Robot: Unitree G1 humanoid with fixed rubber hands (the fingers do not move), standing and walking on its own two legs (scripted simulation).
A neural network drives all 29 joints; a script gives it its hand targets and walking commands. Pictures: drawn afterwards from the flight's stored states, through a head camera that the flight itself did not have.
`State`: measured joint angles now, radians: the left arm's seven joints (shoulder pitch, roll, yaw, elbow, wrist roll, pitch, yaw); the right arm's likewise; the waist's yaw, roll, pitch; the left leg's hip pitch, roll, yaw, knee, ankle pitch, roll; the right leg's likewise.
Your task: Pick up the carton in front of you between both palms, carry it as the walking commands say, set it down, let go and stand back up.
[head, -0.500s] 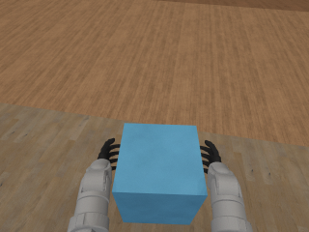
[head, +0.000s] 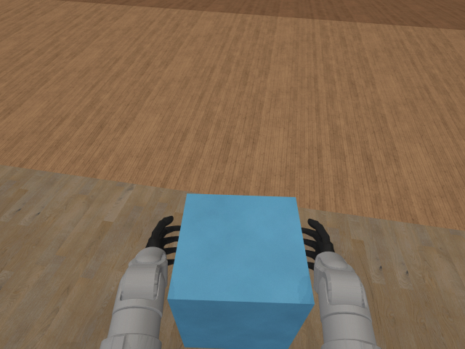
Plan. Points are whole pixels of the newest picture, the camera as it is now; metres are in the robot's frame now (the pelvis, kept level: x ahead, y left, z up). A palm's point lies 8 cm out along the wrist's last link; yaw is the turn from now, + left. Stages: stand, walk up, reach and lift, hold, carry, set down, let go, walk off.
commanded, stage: reach and lift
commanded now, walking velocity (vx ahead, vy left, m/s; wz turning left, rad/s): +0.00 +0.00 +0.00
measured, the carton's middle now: (238, 274) +0.29 +0.00 -0.04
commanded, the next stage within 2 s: hold in 0.04 s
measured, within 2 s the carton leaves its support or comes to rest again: neither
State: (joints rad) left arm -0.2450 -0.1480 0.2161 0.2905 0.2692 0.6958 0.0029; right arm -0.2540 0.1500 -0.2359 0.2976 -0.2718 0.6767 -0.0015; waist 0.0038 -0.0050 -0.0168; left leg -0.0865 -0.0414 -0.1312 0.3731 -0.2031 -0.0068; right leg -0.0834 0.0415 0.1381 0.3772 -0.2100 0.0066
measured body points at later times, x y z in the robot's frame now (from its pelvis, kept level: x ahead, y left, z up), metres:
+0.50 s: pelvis -0.01 +0.00 +0.00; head -0.06 +0.00 +0.45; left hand +0.29 +0.15 +0.04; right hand +0.29 -0.15 +0.04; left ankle +0.01 +0.13 -0.75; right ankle +0.00 -0.13 -0.75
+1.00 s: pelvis +0.04 -0.02 -0.01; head -0.01 -0.02 +0.43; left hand +0.34 +0.13 +0.06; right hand +0.34 -0.17 +0.06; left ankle +0.01 +0.12 -0.74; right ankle +0.00 -0.13 -0.75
